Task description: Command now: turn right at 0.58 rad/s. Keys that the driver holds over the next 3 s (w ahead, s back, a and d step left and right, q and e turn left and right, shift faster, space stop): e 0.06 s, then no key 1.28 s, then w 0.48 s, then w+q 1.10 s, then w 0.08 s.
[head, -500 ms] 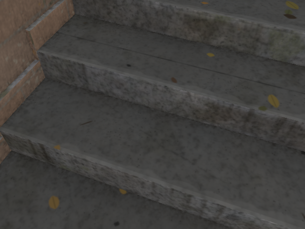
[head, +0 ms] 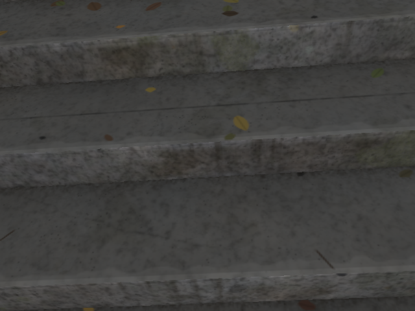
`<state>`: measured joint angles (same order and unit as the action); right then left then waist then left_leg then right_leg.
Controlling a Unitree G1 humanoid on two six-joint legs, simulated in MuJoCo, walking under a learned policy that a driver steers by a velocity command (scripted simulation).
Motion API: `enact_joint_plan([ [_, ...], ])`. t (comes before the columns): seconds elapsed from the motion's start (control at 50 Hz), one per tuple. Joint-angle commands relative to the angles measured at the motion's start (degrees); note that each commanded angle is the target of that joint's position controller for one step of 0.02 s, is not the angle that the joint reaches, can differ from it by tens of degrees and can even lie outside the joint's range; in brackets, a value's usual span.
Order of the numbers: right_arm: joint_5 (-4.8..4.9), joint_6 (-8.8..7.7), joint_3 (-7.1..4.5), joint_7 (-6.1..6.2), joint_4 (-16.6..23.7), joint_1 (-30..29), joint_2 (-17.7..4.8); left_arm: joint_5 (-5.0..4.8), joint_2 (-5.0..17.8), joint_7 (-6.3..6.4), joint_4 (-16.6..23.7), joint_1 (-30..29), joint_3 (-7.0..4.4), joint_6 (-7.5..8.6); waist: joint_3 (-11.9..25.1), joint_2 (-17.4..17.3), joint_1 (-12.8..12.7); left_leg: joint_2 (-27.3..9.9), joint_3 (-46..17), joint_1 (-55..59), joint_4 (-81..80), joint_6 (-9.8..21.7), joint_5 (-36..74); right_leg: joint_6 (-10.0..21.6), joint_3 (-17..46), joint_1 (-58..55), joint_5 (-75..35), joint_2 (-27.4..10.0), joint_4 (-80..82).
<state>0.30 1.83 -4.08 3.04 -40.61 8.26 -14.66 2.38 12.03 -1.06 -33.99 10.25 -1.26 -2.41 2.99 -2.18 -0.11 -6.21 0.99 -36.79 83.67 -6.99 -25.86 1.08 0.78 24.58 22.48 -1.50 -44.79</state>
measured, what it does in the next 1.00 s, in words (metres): steps on the spot: left foot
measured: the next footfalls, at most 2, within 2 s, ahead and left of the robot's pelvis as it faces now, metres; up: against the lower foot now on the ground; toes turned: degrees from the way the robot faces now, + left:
left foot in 0.44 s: +0.00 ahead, +0.12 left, +0.00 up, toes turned -7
right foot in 1.84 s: +0.28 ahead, -0.27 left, +0.15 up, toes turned -18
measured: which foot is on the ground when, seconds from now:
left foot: up 0.00-0.42, down 0.44-1.00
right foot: down 0.00-1.00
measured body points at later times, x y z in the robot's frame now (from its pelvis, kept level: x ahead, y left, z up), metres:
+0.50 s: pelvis -0.02 +0.00 +0.02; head -0.02 +0.01 +0.47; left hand +0.17 +0.18 -0.08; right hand +0.10 -0.25 -0.08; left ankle -0.03 +0.13 -0.71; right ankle +0.01 -0.11 -0.71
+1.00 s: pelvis -0.02 +0.03 +0.03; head -0.01 +0.03 +0.48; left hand +0.04 +0.26 -0.12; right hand +0.00 -0.19 -0.12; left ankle -0.03 +0.13 -0.71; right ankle +0.01 -0.11 -0.71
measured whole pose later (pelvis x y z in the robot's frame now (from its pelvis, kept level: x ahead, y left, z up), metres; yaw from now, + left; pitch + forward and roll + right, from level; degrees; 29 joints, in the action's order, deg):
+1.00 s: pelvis -0.02 +0.03 +0.03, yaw -8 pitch +0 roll +1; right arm -0.7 -1.1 -0.3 1.3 -54.8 16.5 -8.4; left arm 0.8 8.6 3.1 -53.8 18.3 -2.5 -1.8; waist 0.0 0.8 -0.5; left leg 3.1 1.1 -7.8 22.6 2.7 -15.0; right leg -1.3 7.0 15.5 9.6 0.8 -25.0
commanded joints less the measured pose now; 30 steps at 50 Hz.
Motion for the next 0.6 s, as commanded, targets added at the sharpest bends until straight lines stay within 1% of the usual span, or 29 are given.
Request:
enact_joint_plan([
  [0.02,-1.11,-1.07,0.61,0.98,6.08,-4.56,-0.57,-1.99,8.25,0.38,5.61,-5.93,-2.48,1.05,-1.87,11.39,0.41,3.4,-4.42,-12.53,17.6,0.08,6.65,11.48,19.84,-5.05,-28.96,-11.73,19.27],
  [0.04,-1.81,-1.11,0.46,0.82,6.96,-3.7,-0.94,-2.02,7.35,1.11,6.1,-6.4,-2.11,0.97,-0.38,11.4,1.1,4.54,-3.96,-10.91,19.24,0.34,9.49,11.74,19.63,-5.37,-31.62,-10.95,18.78],
  [0.06,-1.9,-1.26,0.69,0.56,7.21,-2.96,-0.76,-1.42,6.76,1.86,6.37,-5.9,-1.89,0.87,1.52,10.79,0.97,5.51,-3.64,-10.43,21.11,0.6,11.13,12.14,19.75,-7.21,-33.87,-10.68,18.27],
  [0.08,-1.74,-1.49,1.01,0.43,7.15,-1.97,-0.49,-0.93,6.1,2.46,6.42,-5.18,-1.55,0.97,3.8,9.91,0.87,5.81,-3.97,-10.31,21.66,0.69,12.35,12.41,19.58,-9.9,-35.9,-10.88,17.63],
  [0.12,-1.33,-1.5,1.66,0.16,7.37,-1.52,-0.22,-0.84,4.83,3.39,6.27,-3.09,-0.93,1.27,6.39,8.65,0.02,5.95,-4.81,-10.05,20.37,0.53,12.47,12.5,19.62,-14.13,-39.0,-11.11,16.87],
  [0.14,-1.1,-1.32,1.91,0.04,7.58,-1.7,-0.06,-0.8,4.67,3.7,6.27,-2.42,-0.76,1.24,7.0,8.51,-0.36,6.03,-4.9,-9.92,19.08,0.32,11.93,12.53,19.78,-15.49,-38.53,-11.04,16.93],
  [0.18,-0.59,-0.77,2.21,-0.11,8.13,-2.28,0.21,-0.7,4.59,4.11,6.83,-2.46,-0.52,1.11,6.77,8.36,-0.76,6.05,-4.75,-8.36,15.03,-0.12,11.0,12.48,20.2,-15.9,-35.04,-10.57,17.8],
  [0.22,-0.06,-0.18,2.49,-0.12,8.48,-2.53,0.82,-0.54,4.74,4.36,7.62,-3.25,-0.51,0.74,5.49,8.73,-0.81,5.73,-4.12,-5.57,6.56,-0.53,10.05,11.92,20.31,-14.74,-29.84,-9.6,19.14],
  [0.26,0.35,0.4,2.94,-0.02,8.49,-2.69,2.16,-0.57,4.66,4.71,8.09,-4.01,-0.72,0.26,4.4,10.07,-0.73,5.06,-2.89,-1.02,-6.36,-0.44,8.28,10.53,19.17,-13.16,-23.65,-7.9,20.48],
  [0.3,0.77,0.75,3.21,0.1,8.22,-3.56,3.02,-0.28,4.61,4.9,8.41,-3.58,-0.99,-0.25,3.02,11.0,-1.98,5.29,-0.87,5.17,-19.95,-0.2,3.02,10.26,19.23,-10.81,-18.74,-7.48,22.14],
  [0.34,1.09,0.75,2.91,0.24,7.39,-3.8,2.64,-0.15,4.91,4.73,7.64,-1.22,-1.27,-0.62,2.15,12.41,-3.8,5.68,0.09,10.03,-31.88,0.18,-3.89,11.98,21.01,-11.02,-18.42,-8.59,23.65],
  [0.36,1.11,0.47,2.67,0.21,6.59,-2.96,2.1,-0.19,4.52,4.69,7.04,-0.22,-1.26,-0.7,2.33,13.02,-4.3,5.34,-0.45,11.97,-36.98,0.59,-2.92,12.7,22.29,-12.19,-20.14,-9.19,23.85],
  [0.38,1.09,0.08,2.43,0.05,5.71,-1.76,1.78,-0.46,3.68,4.66,6.44,-0.01,-1.05,-0.64,2.5,13.32,-3.91,4.95,-1.09,14.45,-43.21,1.4,-0.45,12.9,22.85,-13.1,-22.24,-9.35,23.44],
  [0.4,0.73,-0.41,2.27,-0.35,4.45,0.2,1.93,-0.91,2.85,4.57,5.97,-0.5,-0.87,-0.47,2.56,12.46,-2.59,4.91,-0.89,18.83,-51.71,2.65,5.52,12.26,21.94,-12.71,-23.09,-8.46,22.56],
  [0.42,0.25,-0.74,2.15,-0.72,3.47,0.68,2.1,-1.35,2.2,4.31,4.96,0.3,-0.78,-0.19,2.17,11.1,-1.99,5.23,-0.72,22.58,-58.85,3.9,11.15,11.12,20.68,-11.93,-22.94,-6.87,22.2],
  [0.44,-0.77,-1.15,2.0,-1.02,3.02,0.68,1.55,-1.38,1.31,3.77,3.92,1.33,-0.77,0.3,2.55,8.6,-2.03,4.18,-2.54,26.16,-61.78,4.88,16.04,9.21,19.3,-10.5,-20.16,-5.03,21.17],
  [0.46,-2.05,-1.53,1.68,-1.47,1.93,3.41,-0.11,-1.15,-0.02,2.71,2.52,2.02,-0.68,1.21,4.09,3.26,-1.68,0.55,-5.82,32.08,-60.46,6.05,27.74,6.33,16.9,-6.25,-12.43,-3.14,18.78],
  [0.48,-2.36,-2.33,1.44,-2.0,1.58,1.28,-0.99,-1.46,-0.96,1.88,1.41,4.66,-1.04,1.65,3.23,-5.34,-4.19,-1.06,-6.49,30.27,-57.76,9.12,26.58,3.4,11.68,-4.41,-4.59,0.36,20.87],
  [0.5,-1.89,-3.04,2.2,-2.47,2.12,0.37,2.87,-1.42,0.0,1.86,0.43,1.45,-1.27,1.86,1.32,-5.34,-1.27,-0.52,-7.36,25.97,-60.65,10.89,17.39,1.27,10.14,-5.48,-3.44,0.95,20.07],
  [0.52,-1.86,-3.48,2.39,-2.32,1.97,-0.23,3.29,-1.89,0.87,2.01,0.92,-1.68,-1.72,1.86,-0.99,-5.37,-0.62,-0.12,-7.58,24.15,-62.19,10.87,12.37,0.66,9.3,-5.12,-4.7,1.26,19.03],
  [0.54,-2.01,-3.7,2.33,-2.03,1.7,-0.53,2.74,-1.82,0.22,2.28,0.56,-2.62,-1.72,1.64,-1.5,-5.29,-0.71,0.13,-7.81,22.94,-62.97,10.62,9.87,0.53,8.81,-5.71,-5.49,1.14,18.62],
  [0.56,-1.74,-3.9,2.3,-1.71,1.39,-0.44,2.4,-1.59,0.14,2.37,0.2,-1.87,-1.79,1.48,-2.48,-5.43,-0.84,0.09,-8.1,22.37,-63.6,10.69,8.42,0.33,8.71,-5.64,-6.07,1.09,18.6],
  [0.58,-1.74,-4.01,2.44,-1.43,0.76,0.37,2.58,-1.52,-0.3,2.35,-0.95,-0.41,-1.79,1.49,-2.92,-4.66,-1.03,0.17,-7.99,22.14,-63.93,10.63,7.52,0.46,8.84,-5.85,-6.46,0.76,19.16],
  [0.6,-1.53,-4.0,2.45,-1.21,0.17,1.48,2.47,-1.62,-0.34,2.32,-2.02,0.68,-1.85,1.59,-3.49,-3.19,-0.81,0.49,-7.66,22.19,-63.87,10.61,6.9,0.66,8.82,-5.7,-6.65,0.75,19.53],
])
Over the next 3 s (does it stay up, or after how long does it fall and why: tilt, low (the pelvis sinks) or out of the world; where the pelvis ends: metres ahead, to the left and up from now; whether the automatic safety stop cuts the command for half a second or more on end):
stays up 0.77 -0.14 0.34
